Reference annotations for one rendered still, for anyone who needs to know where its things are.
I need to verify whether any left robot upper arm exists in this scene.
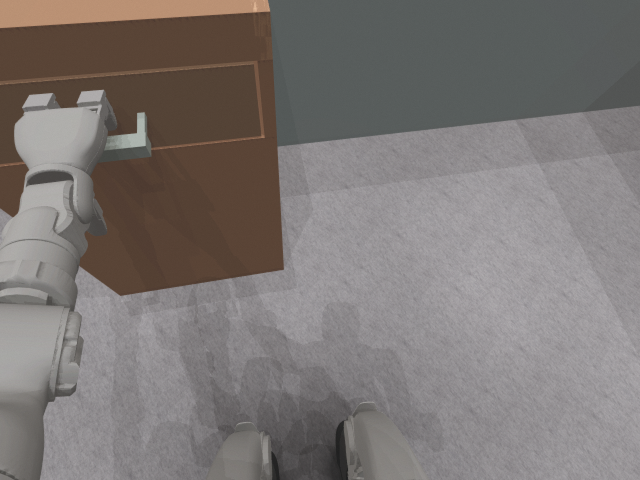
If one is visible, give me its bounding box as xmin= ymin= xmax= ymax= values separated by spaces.
xmin=0 ymin=303 xmax=84 ymax=480

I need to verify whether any drawer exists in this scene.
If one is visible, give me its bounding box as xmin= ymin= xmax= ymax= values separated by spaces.
xmin=0 ymin=61 xmax=261 ymax=164

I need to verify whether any left robot hand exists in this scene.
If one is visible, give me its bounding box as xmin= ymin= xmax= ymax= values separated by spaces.
xmin=14 ymin=90 xmax=117 ymax=236

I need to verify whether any robot left shin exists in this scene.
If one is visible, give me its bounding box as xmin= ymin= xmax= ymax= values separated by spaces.
xmin=235 ymin=422 xmax=260 ymax=434

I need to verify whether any robot right shin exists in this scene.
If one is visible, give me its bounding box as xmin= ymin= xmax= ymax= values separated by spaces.
xmin=346 ymin=402 xmax=377 ymax=480

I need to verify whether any left robot forearm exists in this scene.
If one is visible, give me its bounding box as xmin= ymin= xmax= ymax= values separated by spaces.
xmin=0 ymin=163 xmax=93 ymax=311

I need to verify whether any robot shin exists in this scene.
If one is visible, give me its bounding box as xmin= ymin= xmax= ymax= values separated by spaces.
xmin=235 ymin=422 xmax=260 ymax=434
xmin=346 ymin=402 xmax=377 ymax=480

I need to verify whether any cabinet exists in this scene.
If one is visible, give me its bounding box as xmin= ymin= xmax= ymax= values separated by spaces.
xmin=0 ymin=0 xmax=284 ymax=296

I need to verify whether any handle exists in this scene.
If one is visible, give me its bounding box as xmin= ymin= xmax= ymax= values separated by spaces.
xmin=98 ymin=112 xmax=151 ymax=163

